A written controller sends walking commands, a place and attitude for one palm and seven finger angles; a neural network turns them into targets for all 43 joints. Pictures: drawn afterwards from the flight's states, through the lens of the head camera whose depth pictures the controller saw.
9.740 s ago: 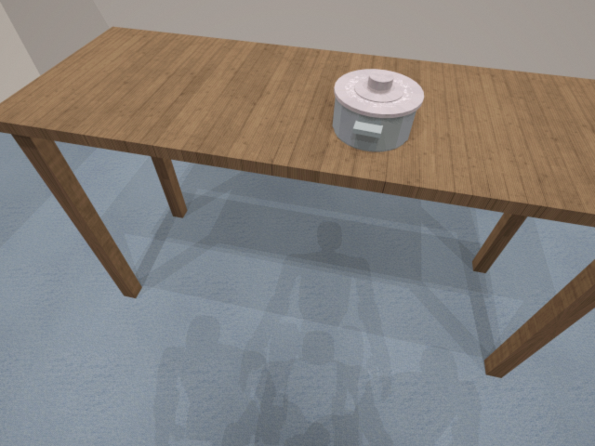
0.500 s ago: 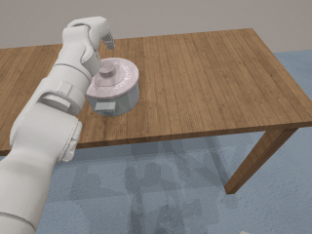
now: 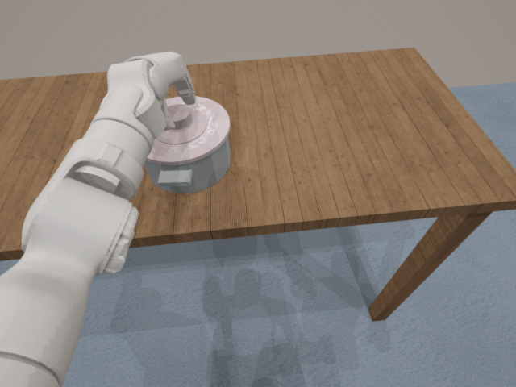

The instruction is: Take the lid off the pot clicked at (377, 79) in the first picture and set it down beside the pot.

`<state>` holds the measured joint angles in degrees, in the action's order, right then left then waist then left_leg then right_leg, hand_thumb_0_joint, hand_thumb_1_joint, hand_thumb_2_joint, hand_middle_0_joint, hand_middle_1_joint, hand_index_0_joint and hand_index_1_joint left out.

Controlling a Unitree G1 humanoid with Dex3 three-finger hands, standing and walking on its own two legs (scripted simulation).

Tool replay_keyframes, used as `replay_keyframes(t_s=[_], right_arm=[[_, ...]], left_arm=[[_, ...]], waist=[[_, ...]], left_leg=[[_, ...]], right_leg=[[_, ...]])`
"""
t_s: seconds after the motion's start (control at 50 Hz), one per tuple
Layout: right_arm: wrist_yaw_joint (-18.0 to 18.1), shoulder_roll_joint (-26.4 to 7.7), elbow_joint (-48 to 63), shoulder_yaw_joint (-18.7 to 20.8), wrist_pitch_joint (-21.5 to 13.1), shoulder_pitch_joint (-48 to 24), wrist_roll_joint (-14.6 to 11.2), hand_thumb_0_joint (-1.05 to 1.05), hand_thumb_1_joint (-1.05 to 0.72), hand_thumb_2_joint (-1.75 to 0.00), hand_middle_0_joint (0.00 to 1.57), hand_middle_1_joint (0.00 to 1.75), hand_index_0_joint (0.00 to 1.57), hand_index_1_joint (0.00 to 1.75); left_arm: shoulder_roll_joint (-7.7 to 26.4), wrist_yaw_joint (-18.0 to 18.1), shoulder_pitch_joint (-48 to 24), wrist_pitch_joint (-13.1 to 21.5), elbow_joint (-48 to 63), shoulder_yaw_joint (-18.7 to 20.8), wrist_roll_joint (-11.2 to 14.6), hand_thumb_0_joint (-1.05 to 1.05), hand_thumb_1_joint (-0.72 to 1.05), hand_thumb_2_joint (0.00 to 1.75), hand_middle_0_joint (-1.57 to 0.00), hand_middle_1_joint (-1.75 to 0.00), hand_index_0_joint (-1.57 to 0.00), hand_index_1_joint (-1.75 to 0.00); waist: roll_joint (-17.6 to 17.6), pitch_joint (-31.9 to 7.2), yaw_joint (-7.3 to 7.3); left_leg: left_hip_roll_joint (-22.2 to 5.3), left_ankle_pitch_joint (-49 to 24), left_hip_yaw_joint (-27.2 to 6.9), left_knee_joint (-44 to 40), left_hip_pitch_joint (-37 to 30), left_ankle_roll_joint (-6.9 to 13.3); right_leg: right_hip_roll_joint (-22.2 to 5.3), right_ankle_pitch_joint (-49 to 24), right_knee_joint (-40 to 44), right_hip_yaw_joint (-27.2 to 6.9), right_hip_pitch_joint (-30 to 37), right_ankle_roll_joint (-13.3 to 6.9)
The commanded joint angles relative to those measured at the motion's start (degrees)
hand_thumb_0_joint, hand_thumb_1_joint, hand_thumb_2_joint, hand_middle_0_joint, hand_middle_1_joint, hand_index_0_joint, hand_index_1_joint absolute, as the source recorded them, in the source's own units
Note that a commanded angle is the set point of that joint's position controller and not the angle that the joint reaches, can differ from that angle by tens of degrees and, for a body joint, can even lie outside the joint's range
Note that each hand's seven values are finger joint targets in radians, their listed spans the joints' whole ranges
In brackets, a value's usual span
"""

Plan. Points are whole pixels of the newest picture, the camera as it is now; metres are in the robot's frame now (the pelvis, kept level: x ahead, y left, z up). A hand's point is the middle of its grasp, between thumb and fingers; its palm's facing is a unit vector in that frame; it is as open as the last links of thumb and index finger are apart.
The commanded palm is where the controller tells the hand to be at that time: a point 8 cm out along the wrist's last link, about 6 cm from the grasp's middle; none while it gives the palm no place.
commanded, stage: lower the open fingers around the knob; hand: left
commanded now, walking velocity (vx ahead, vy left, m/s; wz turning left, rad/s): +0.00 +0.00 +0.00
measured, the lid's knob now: (177, 116) +0.53 +0.11 +0.14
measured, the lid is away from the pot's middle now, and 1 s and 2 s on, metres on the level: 0.00 0.00 0.00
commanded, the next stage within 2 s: close the fingers and squeeze the knob in 1.68 s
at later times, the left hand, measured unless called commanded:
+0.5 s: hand (170, 113) +0.50 +0.11 +0.16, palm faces -0.38 -0.09 -0.92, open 10.3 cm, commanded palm +0.50 +0.11 +0.21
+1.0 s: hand (170, 114) +0.50 +0.11 +0.16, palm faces -0.39 -0.09 -0.92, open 10.3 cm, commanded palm +0.50 +0.11 +0.21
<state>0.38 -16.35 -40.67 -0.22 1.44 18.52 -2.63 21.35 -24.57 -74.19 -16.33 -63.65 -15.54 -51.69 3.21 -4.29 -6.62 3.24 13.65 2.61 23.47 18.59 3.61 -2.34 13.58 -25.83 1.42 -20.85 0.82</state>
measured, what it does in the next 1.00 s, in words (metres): stands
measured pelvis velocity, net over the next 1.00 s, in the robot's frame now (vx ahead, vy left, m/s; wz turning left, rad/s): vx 0.00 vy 0.00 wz -0.01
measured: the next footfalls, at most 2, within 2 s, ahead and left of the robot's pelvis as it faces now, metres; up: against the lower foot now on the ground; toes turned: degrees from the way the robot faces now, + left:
none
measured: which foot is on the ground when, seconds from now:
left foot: down 0.00-1.00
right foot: down 0.00-1.00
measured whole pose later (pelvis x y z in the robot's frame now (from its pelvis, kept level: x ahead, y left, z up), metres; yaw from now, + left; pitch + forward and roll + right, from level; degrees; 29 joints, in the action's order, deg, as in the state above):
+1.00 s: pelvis +0.00 +0.00 +0.00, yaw +0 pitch +10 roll +0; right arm 1.0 -16.3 -41.3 -0.8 3.8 18.4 -3.2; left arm 21.5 -23.1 -76.1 -17.2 -68.7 -17.2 -51.4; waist 2.9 -5.1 -7.9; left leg 2.6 14.5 2.8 25.2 21.3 3.4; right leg -1.7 13.8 -26.7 1.2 -23.3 0.6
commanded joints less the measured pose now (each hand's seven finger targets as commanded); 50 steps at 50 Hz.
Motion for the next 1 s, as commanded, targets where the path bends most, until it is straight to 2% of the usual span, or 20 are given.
replay_keyframes(t_s=[0.0,0.04,0.06,0.12,0.2,0.24,0.26,0.32,0.34,0.38,0.42,0.48,0.54,0.6,0.68,0.74,0.82,0.84,0.86,0.98], right_arm=[[0.2,-7.6,4.6,2.2,-1.2,1.9,-0.4,0.0,-0.9,-0.9,0.2,0.3,0.2,0.3],[0.3,-7.5,5.4,2.6,-1.7,1.5,-0.2,0.0,-0.9,-0.9,0.2,0.3,0.2,0.3],[0.3,-7.5,4.6,2.6,-1.5,2.1,0.0,0.0,-0.9,-0.9,0.2,0.3,0.2,0.3],[0.5,-7.8,4.2,2.2,-0.7,2.9,0.0,0.0,-0.9,-0.9,0.2,0.3,0.2,0.3],[0.8,-7.2,4.3,2.2,-1.2,3.1,0.0,0.0,-0.9,-0.9,0.2,0.3,0.2,0.3],[0.6,-7.5,3.8,2.6,-0.7,3.7,0.1,0.0,-0.9,-0.9,0.2,0.3,0.2,0.3],[0.5,-7.8,3.2,2.5,-0.4,3.8,0.1,0.0,-0.9,-0.9,0.2,0.3,0.2,0.3],[0.8,-7.8,4.2,2.2,-0.7,3.1,-0.1,0.0,-0.9,-0.9,0.2,0.3,0.2,0.3],[0.9,-7.9,4.3,2.3,-0.5,3.1,0.0,0.0,-0.9,-0.9,0.2,0.3,0.2,0.3],[0.8,-8.0,3.3,2.3,-0.2,3.7,-0.2,0.0,-0.9,-0.9,0.2,0.3,0.2,0.3],[0.8,-8.2,3.7,2.2,-0.1,3.6,-0.2,0.0,-0.9,-0.9,0.2,0.3,0.2,0.3],[0.6,-7.7,4.5,2.3,0.0,3.1,0.1,0.0,-0.9,-0.9,0.2,0.3,0.2,0.3],[0.8,-8.4,3.7,2.5,0.7,3.6,-0.4,0.0,-0.9,-0.9,0.2,0.3,0.2,0.3],[1.2,-8.3,4.0,2.0,0.3,3.4,-0.2,0.0,-0.9,-0.9,0.2,0.3,0.2,0.3],[0.9,-8.1,4.1,2.2,0.3,3.2,-0.4,0.0,-0.9,-0.9,0.2,0.3,0.2,0.3],[0.7,-8.3,4.3,2.6,0.7,3.3,-0.2,0.0,-0.9,-0.9,0.2,0.3,0.2,0.3],[1.1,-8.2,3.7,2.2,0.6,3.4,-0.4,0.0,-0.9,-0.9,0.2,0.3,0.2,0.3],[1.3,-8.4,3.9,2.3,0.8,3.2,-0.5,0.0,-0.9,-0.9,0.2,0.3,0.2,0.3],[1.3,-8.3,3.5,2.2,0.6,3.5,-0.4,0.0,-0.9,-0.9,0.2,0.3,0.2,0.3],[1.0,-8.4,3.5,2.1,0.9,3.2,-0.4,0.0,-0.9,-0.9,0.2,0.3,0.2,0.3]], left_arm=[[8.7,1.9,-30.4,-1.2,6.0,-0.8,-1.3,0.0,-0.4,1.62,-0.84,-0.08,-0.84,-0.08],[7.4,2.3,-34.2,0.5,12.3,-1.7,0.3,0.0,-0.4,1.62,-0.84,-0.08,-0.84,-0.08],[10.1,2.6,-31.7,0.3,8.8,0.6,-1.5,0.0,-0.4,1.62,-0.84,-0.08,-0.84,-0.08],[11.1,2.6,-29.8,-0.5,4.8,1.6,-1.7,0.0,-0.4,1.62,-0.84,-0.08,-0.84,-0.08],[10.7,3.7,-34.3,1.1,8.6,1.0,-1.5,0.0,-0.4,1.62,-0.84,-0.08,-0.84,-0.08],[6.3,3.5,-28.6,0.2,3.6,-1.1,-0.5,0.0,-0.4,1.62,-0.84,-0.08,-0.84,-0.08],[8.5,3.4,-27.7,-0.3,2.6,0.6,-1.1,0.0,-0.4,1.62,-0.84,-0.08,-0.84,-0.08],[12.5,3.6,-31.9,0.2,6.3,2.9,-0.6,0.0,-0.4,1.62,-0.84,-0.08,-0.84,-0.08],[9.1,3.5,-30.9,0.2,4.9,0.6,0.4,0.0,-0.4,1.62,-0.84,-0.08,-0.84,-0.08],[8.2,2.9,-29.9,-0.7,2.6,-0.7,-0.8,0.0,-0.4,1.62,-0.84,-0.08,-0.84,-0.08],[12.6,3.1,-29.9,-0.3,4.5,2.4,-1.5,0.0,-0.4,1.62,-0.84,-0.08,-0.84,-0.08],[9.5,2.7,-28.8,0.3,6.1,0.4,-1.2,0.0,-0.4,1.62,-0.84,-0.08,-0.84,-0.08],[8.3,2.4,-27.7,-0.4,2.8,-0.6,-0.2,0.0,-0.4,1.62,-0.84,-0.08,-0.84,-0.08],[13.6,2.9,-28.9,-0.5,2.7,3.2,-0.9,0.0,-0.4,1.62,-0.84,-0.08,-0.84,-0.08],[9.2,2.5,-29.8,-0.3,4.8,-0.7,-1.0,0.0,-0.4,1.62,-0.84,-0.08,-0.84,-0.08],[8.8,2.8,-28.6,0.3,6.2,-0.1,-0.8,0.0,-0.4,1.62,-0.84,-0.08,-0.84,-0.08],[11.4,2.7,-30.3,-0.5,3.3,1.4,-0.6,0.0,-0.4,1.62,-0.84,-0.08,-0.84,-0.08],[9.2,2.6,-29.6,-0.4,3.1,0.0,0.8,0.0,-0.4,1.62,-0.84,-0.08,-0.84,-0.08],[11.8,2.8,-30.7,-0.4,3.5,1.9,0.1,0.0,-0.4,1.62,-0.84,-0.08,-0.84,-0.08],[9.4,2.5,-28.5,-0.7,1.6,-0.6,-1.3,0.0,-0.4,1.62,-0.84,-0.08,-0.84,-0.08]], waist=[[-7.1,-17.9,-1.12],[-4.0,-22.5,-1.37],[-4.4,-22.7,-0.98],[-6.7,-20.7,-1.15],[-4.2,-24.5,-1.58],[-4.5,-21.3,-1.83],[-7.3,-20.4,-1.55],[-7.2,-23.2,-1.3],[-5.2,-22.0,-1.89],[-7.1,-19.6,-2.47],[-6.7,-22.2,-1.32],[-4.5,-23.5,-1.35],[-7.1,-18.5,-2.3],[-7.2,-20.4,-1.38],[-5.0,-20.9,-1.96],[-3.5,-22.7,-1.63],[-7.6,-19.9,-2.32],[-6.8,-19.4,-2.63],[-8.0,-20.4,-2.38],[-5.9,-19.1,-2.39]], left_leg=[[-0.6,-19.1,-3.8,0.2,-10.8,0.7],[-0.9,-23.5,-4.4,1.4,-14.8,0.8],[-1.1,-24.3,-4.7,2.0,-14.8,0.7],[-0.7,-21.0,-4.1,1.1,-11.7,0.6],[-1.0,-24.7,-4.6,1.8,-14.4,0.6],[-1.3,-26.4,-4.7,2.2,-13.6,0.5],[-1.2,-24.8,-4.3,2.0,-12.0,0.6],[-0.6,-21.9,-3.6,1.4,-11.1,1.1],[-0.5,-22.8,-3.4,1.8,-11.0,1.1],[-0.6,-20.4,-3.3,1.5,-9.8,1.0],[-0.7,-22.1,-3.5,1.6,-10.4,1.0],[-0.7,-24.3,-3.6,2.2,-12.1,0.9],[-0.9,-21.1,-3.2,1.7,-9.2,1.2],[-0.3,-18.4,-2.9,1.2,-8.3,1.3],[-0.7,-19.3,-3.1,1.4,-10.0,1.1],[-1.3,-25.1,-3.9,2.4,-12.5,0.9],[-0.6,-17.1,-2.8,1.3,-8.8,1.3],[-0.4,-16.8,-2.6,1.4,-8.1,1.4],[-0.4,-16.4,-2.8,1.3,-8.3,1.4],[-0.7,-18.0,-2.9,1.8,-8.7,1.0]], right_leg=[[3.0,-18.9,1.1,0.8,3.7,-2.8],[2.8,-20.0,0.7,0.6,3.6,-2.9],[3.0,-19.8,0.3,0.4,3.1,-2.9],[3.2,-19.1,0.4,0.7,3.7,-2.8],[3.1,-20.8,-0.1,0.3,3.8,-2.9],[3.2,-20.3,0.4,0.9,1.5,-2.9],[3.4,-20.5,0.3,1.0,2.5,-2.7],[3.1,-22.1,0.1,0.1,6.0,-2.6],[3.0,-22.1,0.4,0.3,4.5,-2.8],[3.3,-20.6,0.7,0.5,3.2,-2.6],[3.2,-21.8,0.0,0.3,5.2,-2.7],[3.1,-22.3,0.1,0.2,4.8,-2.6],[3.4,-20.7,0.9,0.8,3.5,-2.7],[3.3,-20.9,0.4,0.2,5.9,-2.7],[3.2,-20.1,0.4,0.4,4.0,-2.7],[3.2,-21.2,0.0,0.7,3.0,-2.9],[3.4,-19.7,0.6,0.4,4.4,-2.6],[3.2,-20.1,0.9,0.5,4.3,-2.7],[3.2,-20.2,0.6,0.3,5.0,-2.5],[3.4,-19.1,0.3,0.5,2.5,-2.6]])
